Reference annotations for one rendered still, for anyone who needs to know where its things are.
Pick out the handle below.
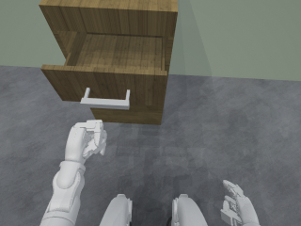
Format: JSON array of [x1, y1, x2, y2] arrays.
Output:
[[80, 88, 131, 110]]

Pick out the cabinet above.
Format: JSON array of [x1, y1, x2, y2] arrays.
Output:
[[39, 0, 178, 125]]

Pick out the robot left hand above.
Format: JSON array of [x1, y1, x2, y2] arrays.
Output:
[[65, 120, 107, 165]]

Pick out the left robot forearm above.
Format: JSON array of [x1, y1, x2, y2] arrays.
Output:
[[40, 160, 86, 226]]

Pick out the robot right hand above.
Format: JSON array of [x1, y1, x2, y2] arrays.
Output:
[[220, 180, 260, 226]]

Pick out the right robot thigh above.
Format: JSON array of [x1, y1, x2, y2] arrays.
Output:
[[172, 197, 208, 226]]

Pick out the left robot thigh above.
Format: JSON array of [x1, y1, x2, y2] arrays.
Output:
[[99, 197, 133, 226]]

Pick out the drawer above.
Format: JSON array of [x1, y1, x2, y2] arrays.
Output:
[[40, 31, 167, 106]]

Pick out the robot thigh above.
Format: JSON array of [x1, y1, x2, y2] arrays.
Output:
[[172, 197, 208, 226], [99, 197, 133, 226]]

